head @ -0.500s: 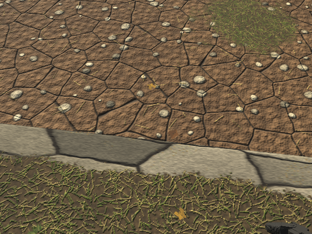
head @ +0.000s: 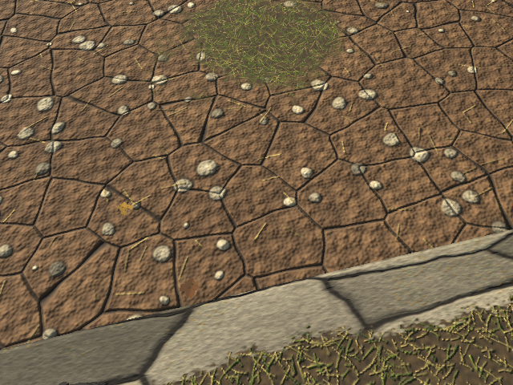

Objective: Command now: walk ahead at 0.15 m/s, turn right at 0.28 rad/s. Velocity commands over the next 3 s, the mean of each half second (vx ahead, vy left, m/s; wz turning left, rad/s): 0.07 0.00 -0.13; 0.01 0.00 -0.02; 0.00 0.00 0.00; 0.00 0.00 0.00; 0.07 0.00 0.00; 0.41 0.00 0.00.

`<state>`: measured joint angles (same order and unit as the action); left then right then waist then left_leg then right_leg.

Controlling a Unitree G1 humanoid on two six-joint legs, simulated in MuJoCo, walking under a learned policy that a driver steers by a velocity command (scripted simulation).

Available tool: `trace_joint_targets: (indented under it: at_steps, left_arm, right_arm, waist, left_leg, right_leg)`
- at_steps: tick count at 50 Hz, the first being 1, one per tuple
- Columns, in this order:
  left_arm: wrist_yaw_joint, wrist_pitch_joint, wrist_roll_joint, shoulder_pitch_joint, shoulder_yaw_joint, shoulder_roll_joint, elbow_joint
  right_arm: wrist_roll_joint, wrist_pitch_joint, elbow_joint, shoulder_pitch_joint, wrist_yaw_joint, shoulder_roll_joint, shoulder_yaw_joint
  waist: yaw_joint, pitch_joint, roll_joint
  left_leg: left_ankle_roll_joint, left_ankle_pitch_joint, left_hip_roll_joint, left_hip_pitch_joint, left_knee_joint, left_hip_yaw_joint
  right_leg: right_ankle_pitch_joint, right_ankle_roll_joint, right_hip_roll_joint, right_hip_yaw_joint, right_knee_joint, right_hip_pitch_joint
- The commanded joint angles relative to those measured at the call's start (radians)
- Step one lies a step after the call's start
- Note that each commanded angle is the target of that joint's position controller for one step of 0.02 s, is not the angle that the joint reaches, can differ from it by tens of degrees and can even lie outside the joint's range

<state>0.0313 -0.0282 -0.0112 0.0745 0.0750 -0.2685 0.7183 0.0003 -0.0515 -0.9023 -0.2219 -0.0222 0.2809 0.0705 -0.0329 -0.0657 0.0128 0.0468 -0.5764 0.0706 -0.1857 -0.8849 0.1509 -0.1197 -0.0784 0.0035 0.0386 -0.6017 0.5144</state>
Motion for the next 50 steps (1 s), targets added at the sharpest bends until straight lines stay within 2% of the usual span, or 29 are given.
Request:
trace_joint_targets:
  at_steps: [1, 2, 3, 4, 5, 7, 10, 13, 14, 16, 17, 18, 19, 20, 21, 22, 25, 27, 33, 50]
  left_arm:
    - [-0.008, -0.005, -0.004, 0.205, 0.040, -0.179, -0.036]
    - [-0.009, -0.006, 0.013, 0.143, 0.027, -0.137, -0.028]
    - [-0.012, -0.006, 0.015, 0.092, 0.014, -0.102, -0.031]
    - [-0.014, -0.006, 0.006, 0.055, 0.013, -0.103, -0.030]
    - [-0.015, -0.008, -0.007, 0.039, 0.015, -0.110, -0.028]
    - [-0.022, -0.017, -0.018, 0.025, 0.014, -0.108, -0.017]
    - [-0.038, -0.013, -0.015, 0.025, 0.011, -0.103, 0.003]
    - [-0.045, 0.001, -0.014, 0.028, 0.005, -0.098, 0.021]
    - [-0.046, 0.004, -0.012, 0.029, 0.002, -0.092, 0.028]
    - [-0.046, 0.011, 0.000, 0.018, -0.008, -0.073, 0.042]
    - [-0.045, 0.012, 0.004, 0.049, -0.014, -0.058, 0.059]
    - [-0.044, 0.009, -0.002, 0.076, -0.021, -0.041, 0.071]
    - [-0.040, 0.005, -0.006, 0.118, -0.015, -0.044, 0.070]
    - [-0.042, 0.005, -0.008, 0.078, -0.015, -0.041, 0.071]
    - [-0.044, 0.008, -0.006, 0.047, -0.012, -0.052, 0.070]
    - [-0.049, 0.014, -0.002, 0.045, -0.011, -0.047, 0.075]
    - [-0.050, 0.023, -0.004, 0.057, -0.008, -0.052, 0.101]
    - [-0.048, 0.019, 0.001, 0.054, -0.008, -0.044, 0.117]
    - [-0.050, 0.021, 0.007, 0.056, -0.006, -0.042, 0.171]
    - [-0.066, 0.032, 0.012, 0.048, -0.010, -0.052, 0.298]
  right_arm:
    - [0.038, -0.017, 0.062, -0.043, 0.023, 0.126, 0.013]
    - [0.033, -0.006, 0.072, 0.006, 0.013, 0.110, 0.009]
    - [0.014, 0.010, 0.061, 0.026, -0.002, 0.111, 0.012]
    - [0.007, 0.030, 0.058, 0.011, -0.012, 0.115, 0.018]
    - [0.003, 0.044, 0.050, -0.010, -0.019, 0.111, 0.020]
    - [0.001, 0.051, 0.036, -0.035, -0.028, 0.085, 0.016]
    - [-0.002, 0.055, 0.032, 0.003, -0.032, 0.062, 0.005]
    - [0.004, 0.060, 0.028, 0.042, -0.027, 0.071, 0.005]
    - [0.004, 0.060, 0.025, 0.047, -0.024, 0.072, 0.005]
    - [-0.004, 0.054, 0.004, 0.019, -0.016, 0.056, 0.001]
    - [-0.016, 0.052, -0.004, 0.010, -0.011, 0.059, -0.001]
    - [-0.029, 0.048, -0.003, 0.003, -0.010, 0.091, 0.001]
    - [-0.018, 0.047, -0.004, 0.032, -0.014, 0.161, 0.015]
    - [-0.011, 0.044, -0.019, 0.043, -0.008, 0.112, 0.010]
    - [-0.017, 0.035, -0.018, 0.058, -0.005, 0.073, -0.002]
    - [-0.021, 0.027, -0.021, 0.075, -0.004, 0.066, -0.006]
    - [-0.011, 0.008, -0.043, 0.048, -0.006, 0.066, -0.009]
    - [-0.006, 0.009, -0.059, 0.024, -0.010, 0.069, -0.009]
    - [-0.004, 0.020, -0.089, 0.011, -0.014, 0.059, -0.014]
    - [-0.006, 0.037, -0.150, 0.001, -0.018, 0.035, -0.023]
  waist:
    - [0.102, 0.432, 0.076]
    - [0.077, 0.308, 0.028]
    - [0.056, 0.238, 0.004]
    - [0.022, 0.207, 0.035]
    - [0.004, 0.201, 0.056]
    - [-0.012, 0.206, 0.068]
    - [0.003, 0.216, 0.083]
    - [0.025, 0.187, 0.099]
    - [0.026, 0.171, 0.101]
    - [0.000, 0.143, 0.086]
    - [-0.003, 0.129, 0.066]
    - [0.010, 0.116, 0.024]
    - [0.075, 0.093, -0.095]
    - [0.060, 0.084, -0.144]
    - [0.053, 0.069, -0.141]
    - [0.057, 0.066, -0.141]
    - [0.043, 0.070, -0.090]
    - [0.031, 0.084, -0.058]
    - [0.021, 0.096, -0.017]
    - [0.027, 0.059, -0.018]
  left_leg:
    - [-0.003, -0.088, -0.033, -0.429, -0.502, -0.215]
    - [-0.010, -0.006, 0.005, -0.467, -0.426, -0.196]
    - [-0.008, 0.048, 0.033, -0.427, -0.358, -0.202]
    - [-0.007, 0.095, 0.044, -0.345, -0.309, -0.207]
    - [-0.006, 0.130, 0.034, -0.281, -0.280, -0.197]
    - [-0.002, 0.160, 0.027, -0.228, -0.168, -0.193]
    - [0.004, 0.217, 0.026, -0.184, 0.005, -0.194]
    - [0.003, 0.259, 0.012, -0.134, 0.128, -0.180]
    - [-0.001, 0.263, 0.005, -0.118, 0.175, -0.174]
    - [-0.022, 0.352, -0.015, -0.028, 0.347, -0.145]
    - [-0.040, 0.413, -0.011, 0.019, 0.433, -0.152]
    - [-0.067, 0.462, 0.056, 0.047, 0.469, -0.224]
    - [-0.104, 0.414, 0.096, -0.004, 0.457, -0.254]
    - [-0.112, 0.213, 0.076, -0.136, 0.502, -0.257]
    - [-0.090, 0.148, 0.059, -0.196, 0.537, -0.250]
    - [-0.066, 0.168, 0.049, -0.214, 0.543, -0.238]
    - [-0.045, 0.292, 0.024, -0.149, 0.503, -0.209]
    - [-0.051, 0.358, 0.017, -0.108, 0.480, -0.201]
    - [-0.059, 0.442, 0.001, -0.063, 0.458, -0.184]
    - [-0.053, 0.430, -0.028, -0.040, 0.484, -0.158]
  right_leg:
    - [0.648, -0.309, -0.364, -0.493, 0.169, -0.682]
    - [0.479, -0.249, -0.312, -0.400, 0.198, -0.558]
    - [0.376, -0.212, -0.276, -0.349, 0.236, -0.425]
    - [0.321, -0.196, -0.254, -0.313, 0.273, -0.306]
    - [0.300, -0.190, -0.235, -0.286, 0.300, -0.237]
    - [0.316, -0.190, -0.213, -0.234, 0.314, -0.200]
    - [0.200, -0.174, -0.199, -0.206, 0.328, -0.210]
    - [-0.066, -0.156, -0.191, -0.223, 0.362, -0.196]
    - [-0.136, -0.146, -0.188, -0.231, 0.363, -0.193]
    - [-0.252, -0.104, -0.163, -0.223, 0.339, -0.167]
    - [-0.302, -0.061, -0.137, -0.214, 0.327, -0.151]
    - [-0.315, -0.014, -0.104, -0.196, 0.283, -0.131]
    - [-0.287, 0.020, -0.032, -0.126, 0.246, -0.128]
    - [-0.203, 0.043, -0.001, -0.072, 0.209, -0.236]
    - [-0.145, 0.041, -0.007, -0.074, 0.177, -0.301]
    - [-0.110, 0.030, -0.017, -0.078, 0.165, -0.330]
    - [-0.040, 0.009, -0.031, -0.095, 0.166, -0.319]
    - [0.018, 0.010, -0.032, -0.093, 0.160, -0.318]
    - [0.111, 0.018, -0.034, -0.087, 0.145, -0.343]
    - [0.091, 0.028, -0.038, -0.084, 0.163, -0.358]
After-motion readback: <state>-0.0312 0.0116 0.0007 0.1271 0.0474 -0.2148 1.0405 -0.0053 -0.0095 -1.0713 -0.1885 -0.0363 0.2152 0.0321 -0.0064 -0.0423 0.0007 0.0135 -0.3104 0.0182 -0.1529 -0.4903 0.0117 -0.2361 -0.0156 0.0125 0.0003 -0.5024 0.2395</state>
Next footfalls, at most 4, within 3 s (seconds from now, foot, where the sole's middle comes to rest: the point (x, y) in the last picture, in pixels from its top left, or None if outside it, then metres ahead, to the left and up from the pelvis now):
0.36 left None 0.12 0.16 -0.75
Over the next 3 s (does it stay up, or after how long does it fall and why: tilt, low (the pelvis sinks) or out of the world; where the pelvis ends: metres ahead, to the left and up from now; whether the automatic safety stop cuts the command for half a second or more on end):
stays up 0.35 0.03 0.00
